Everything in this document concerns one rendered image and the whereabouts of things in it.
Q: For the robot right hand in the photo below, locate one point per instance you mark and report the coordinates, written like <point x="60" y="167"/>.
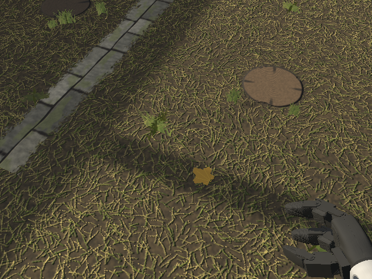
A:
<point x="347" y="243"/>

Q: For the right robot forearm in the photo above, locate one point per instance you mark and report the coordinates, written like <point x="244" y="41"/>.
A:
<point x="362" y="270"/>

